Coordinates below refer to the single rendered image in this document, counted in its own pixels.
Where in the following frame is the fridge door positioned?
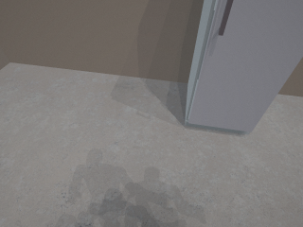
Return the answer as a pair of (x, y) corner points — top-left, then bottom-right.
(188, 0), (303, 132)

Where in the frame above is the handle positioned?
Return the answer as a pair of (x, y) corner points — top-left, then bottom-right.
(218, 0), (234, 36)

